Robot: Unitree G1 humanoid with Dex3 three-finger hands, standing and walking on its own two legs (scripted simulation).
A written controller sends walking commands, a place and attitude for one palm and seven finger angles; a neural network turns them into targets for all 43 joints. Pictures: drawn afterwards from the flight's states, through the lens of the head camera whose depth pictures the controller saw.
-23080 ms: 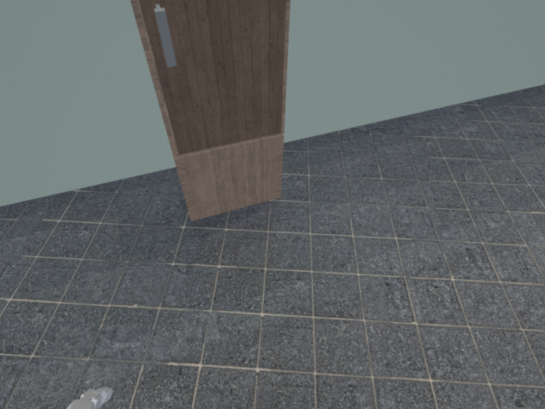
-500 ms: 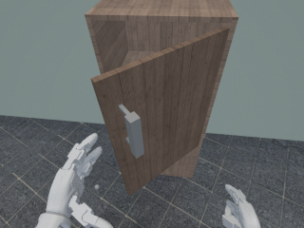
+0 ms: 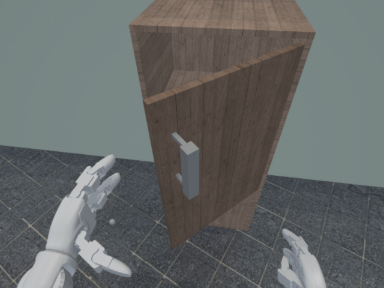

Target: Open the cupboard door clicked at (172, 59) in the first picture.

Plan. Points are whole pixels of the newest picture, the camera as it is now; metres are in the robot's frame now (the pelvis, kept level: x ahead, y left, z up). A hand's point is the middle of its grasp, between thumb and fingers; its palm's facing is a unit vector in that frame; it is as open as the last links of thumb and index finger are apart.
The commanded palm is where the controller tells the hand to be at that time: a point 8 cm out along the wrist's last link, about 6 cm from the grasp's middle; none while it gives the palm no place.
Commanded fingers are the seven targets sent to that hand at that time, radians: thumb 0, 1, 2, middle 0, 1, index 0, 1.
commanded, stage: draw the hand back to the body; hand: left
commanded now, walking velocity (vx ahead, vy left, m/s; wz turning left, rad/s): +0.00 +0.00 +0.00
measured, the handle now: (183, 165) +0.33 +0.06 +0.11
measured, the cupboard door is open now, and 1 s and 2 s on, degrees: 44 44 44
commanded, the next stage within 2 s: step back with the hand held close in 1.10 s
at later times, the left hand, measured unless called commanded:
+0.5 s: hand (66, 197) +0.21 +0.23 +0.16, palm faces +0.33 -0.87 -0.37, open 11.8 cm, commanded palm +0.16 +0.28 +0.17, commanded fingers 0.00 0.55 0.75 -0.19 -0.30 -0.19 -0.30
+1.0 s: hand (60, 191) +0.22 +0.24 +0.17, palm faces +0.40 -0.83 -0.39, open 7.6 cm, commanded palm +0.17 +0.29 +0.19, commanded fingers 0.00 0.90 0.90 -0.20 -0.30 -0.20 -0.30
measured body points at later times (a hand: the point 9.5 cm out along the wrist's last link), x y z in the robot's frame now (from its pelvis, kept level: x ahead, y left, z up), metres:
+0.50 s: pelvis +0.02 +0.01 +0.02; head +0.00 -0.01 +0.47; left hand +0.19 +0.28 +0.18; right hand +0.20 -0.20 -0.06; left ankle +0.02 +0.09 -0.72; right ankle +0.00 -0.09 -0.72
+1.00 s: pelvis +0.02 -0.01 +0.02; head +0.01 -0.03 +0.47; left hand +0.19 +0.28 +0.19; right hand +0.21 -0.23 -0.06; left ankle +0.02 +0.09 -0.72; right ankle +0.00 -0.09 -0.72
